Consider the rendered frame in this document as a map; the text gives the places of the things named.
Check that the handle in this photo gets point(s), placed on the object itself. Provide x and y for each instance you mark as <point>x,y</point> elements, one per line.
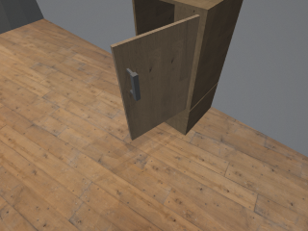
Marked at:
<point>135,84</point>

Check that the cupboard door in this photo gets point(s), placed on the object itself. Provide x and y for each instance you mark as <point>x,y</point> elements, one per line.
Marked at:
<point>163,60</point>

